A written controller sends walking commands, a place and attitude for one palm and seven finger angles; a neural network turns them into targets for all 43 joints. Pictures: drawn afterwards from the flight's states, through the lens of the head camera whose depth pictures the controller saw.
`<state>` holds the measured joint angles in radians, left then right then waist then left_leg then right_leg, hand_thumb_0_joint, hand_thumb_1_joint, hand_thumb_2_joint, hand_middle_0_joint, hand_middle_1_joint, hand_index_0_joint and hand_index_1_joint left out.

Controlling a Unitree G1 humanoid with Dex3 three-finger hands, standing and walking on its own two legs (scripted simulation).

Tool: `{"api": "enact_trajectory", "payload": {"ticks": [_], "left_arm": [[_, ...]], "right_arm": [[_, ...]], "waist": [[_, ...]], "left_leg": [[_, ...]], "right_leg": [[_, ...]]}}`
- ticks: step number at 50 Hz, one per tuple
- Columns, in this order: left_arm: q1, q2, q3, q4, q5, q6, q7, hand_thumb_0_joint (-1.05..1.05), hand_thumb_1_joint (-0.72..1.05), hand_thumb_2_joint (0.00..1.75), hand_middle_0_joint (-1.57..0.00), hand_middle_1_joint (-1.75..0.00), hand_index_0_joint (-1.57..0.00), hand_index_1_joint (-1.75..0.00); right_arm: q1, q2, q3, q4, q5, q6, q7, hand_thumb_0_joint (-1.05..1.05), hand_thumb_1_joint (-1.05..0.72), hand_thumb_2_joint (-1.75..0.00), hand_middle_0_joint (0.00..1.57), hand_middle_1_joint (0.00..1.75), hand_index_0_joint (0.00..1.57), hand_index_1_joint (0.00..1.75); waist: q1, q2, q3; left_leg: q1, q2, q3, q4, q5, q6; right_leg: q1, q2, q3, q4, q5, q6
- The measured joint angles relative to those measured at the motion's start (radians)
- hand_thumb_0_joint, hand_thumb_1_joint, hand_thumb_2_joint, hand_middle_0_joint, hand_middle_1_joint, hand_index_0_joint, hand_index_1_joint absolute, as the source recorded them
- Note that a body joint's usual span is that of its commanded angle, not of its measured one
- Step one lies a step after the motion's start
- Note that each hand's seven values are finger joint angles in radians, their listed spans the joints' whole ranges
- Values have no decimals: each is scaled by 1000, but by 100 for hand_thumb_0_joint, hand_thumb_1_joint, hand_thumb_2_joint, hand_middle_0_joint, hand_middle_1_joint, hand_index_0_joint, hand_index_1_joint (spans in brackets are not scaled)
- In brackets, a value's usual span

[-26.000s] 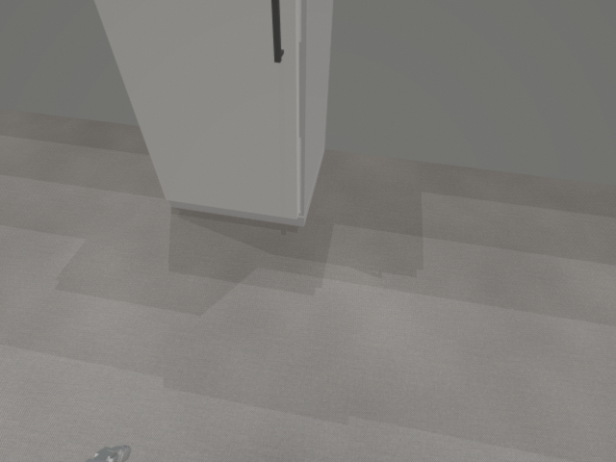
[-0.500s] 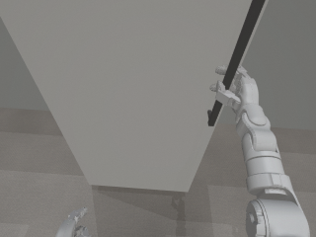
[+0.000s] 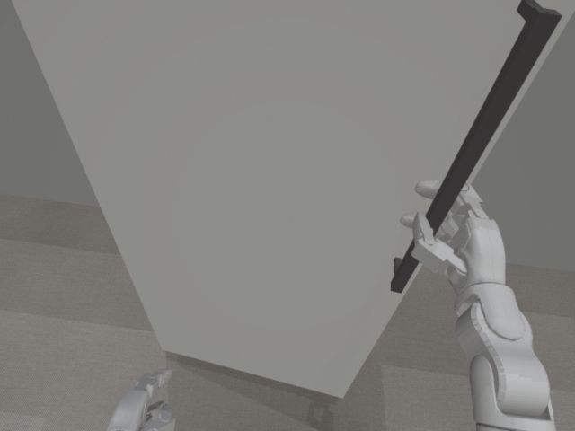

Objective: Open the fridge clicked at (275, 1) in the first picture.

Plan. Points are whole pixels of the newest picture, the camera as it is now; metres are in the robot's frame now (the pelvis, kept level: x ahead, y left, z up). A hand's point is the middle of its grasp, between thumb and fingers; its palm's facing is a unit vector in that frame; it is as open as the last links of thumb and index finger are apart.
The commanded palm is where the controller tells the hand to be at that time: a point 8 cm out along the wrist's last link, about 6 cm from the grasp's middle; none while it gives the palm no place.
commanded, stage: walk backward, drawing the door open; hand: right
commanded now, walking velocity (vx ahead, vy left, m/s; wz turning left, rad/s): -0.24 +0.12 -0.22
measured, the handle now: (444, 186) +0.38 -0.15 +0.21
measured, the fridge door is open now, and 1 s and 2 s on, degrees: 7 34 60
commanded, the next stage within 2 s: stop walking and hold the door back in 1.98 s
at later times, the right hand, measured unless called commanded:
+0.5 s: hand (400, 322) +0.21 -0.08 +0.16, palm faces +0.15 +0.96 -0.22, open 6.3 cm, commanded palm +0.17 -0.13 +0.17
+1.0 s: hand out of the picture +0.09 +0.01 +0.16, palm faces +0.31 +0.93 -0.21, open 6.6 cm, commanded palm +0.04 -0.03 +0.17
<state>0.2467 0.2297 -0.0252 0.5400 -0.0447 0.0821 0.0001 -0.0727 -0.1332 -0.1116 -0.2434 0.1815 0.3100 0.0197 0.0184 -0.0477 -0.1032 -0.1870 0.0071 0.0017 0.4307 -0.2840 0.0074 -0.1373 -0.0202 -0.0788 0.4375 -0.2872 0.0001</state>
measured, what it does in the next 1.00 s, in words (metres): steps to the left, turning right: right foot, then left foot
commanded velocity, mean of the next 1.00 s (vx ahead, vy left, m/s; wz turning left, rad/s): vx -0.21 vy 0.29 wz -0.55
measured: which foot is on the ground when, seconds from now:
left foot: down 0.00-0.70, up 0.72-0.96, down 0.98-1.00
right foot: down 0.00-0.46, up 0.48-0.68, down 0.70-0.98, up 1.00-1.00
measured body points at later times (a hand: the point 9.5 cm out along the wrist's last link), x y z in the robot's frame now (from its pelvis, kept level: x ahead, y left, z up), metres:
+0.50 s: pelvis -0.05 +0.05 +0.00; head -0.01 +0.09 +0.44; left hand +0.17 +0.23 -0.10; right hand +0.20 -0.13 +0.17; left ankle -0.06 +0.12 -0.74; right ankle -0.09 -0.10 -0.72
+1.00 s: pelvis -0.13 +0.19 -0.02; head -0.08 +0.18 +0.43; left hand +0.11 +0.30 -0.12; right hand +0.07 -0.04 +0.17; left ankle -0.11 +0.33 -0.75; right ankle -0.10 -0.03 -0.74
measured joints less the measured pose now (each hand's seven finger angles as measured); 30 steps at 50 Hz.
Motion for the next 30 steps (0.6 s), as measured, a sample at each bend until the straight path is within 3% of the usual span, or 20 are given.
{"api": "enact_trajectory", "payload": {"ticks": [1,5,9,16,20,24,27,30], "left_arm": [[-8,2,-3,-9,4,0,9,1,90,90,-20,-30,-20,-30],[-71,7,-4,-13,34,9,46,1,90,90,-20,-30,-20,-30],[-123,2,3,-26,45,42,56,1,90,90,-20,-30,-20,-30],[-129,-45,-18,-77,57,38,40,1,90,90,-20,-30,-20,-30],[-123,-64,-28,-76,60,16,26,1,90,90,-20,-30,-20,-30],[-113,-56,-21,-62,55,-3,37,1,90,90,-20,-30,-20,-30],[-104,-40,-3,-33,55,-21,58,1,90,90,-20,-30,-20,-30],[-91,-35,7,-8,64,-37,74,1,90,90,-20,-30,-20,-30]], "right_arm": [[37,-12,26,-46,-18,-13,-4,1,-77,-82,29,133,24,128],[107,-65,118,-84,-76,-182,-34,1,-69,-82,35,135,29,131],[156,-58,163,-106,-104,-260,-57,0,-66,-81,40,137,32,134],[249,-54,173,-162,-127,-298,-94,0,-67,-81,44,140,32,134],[272,-58,146,-190,-134,-312,-108,-1,-66,-81,45,140,30,135],[259,-60,124,-195,-132,-340,-105,-2,-65,-81,45,140,29,135],[242,-45,136,-197,-148,-358,-98,-3,-65,-80,45,140,29,135],[237,-34,163,-219,-169,-360,-93,-3,-66,-79,46,140,28,134]], "waist": [[-2,0,7],[-13,-7,32],[-20,-16,66],[-9,-9,95],[-2,-7,116],[10,-16,136],[8,-19,153],[14,-8,168]], "left_leg": [[9,2,6,-2,-6,-2],[3,7,34,9,-31,-2],[-19,15,53,61,6,-8],[-33,16,56,99,47,-10],[-19,3,67,48,30,9],[-29,-11,106,9,14,67],[-65,-10,134,44,20,79],[-85,-5,163,75,17,91]], "right_leg": [[-1,1,7,12,-4,-2],[-40,5,40,69,-23,-7],[-50,10,55,82,18,-3],[-18,11,69,15,83,12],[-43,2,90,23,94,28],[-150,-6,106,155,64,17],[-242,20,106,323,-62,1],[-283,26,63,399,-84,9]]}}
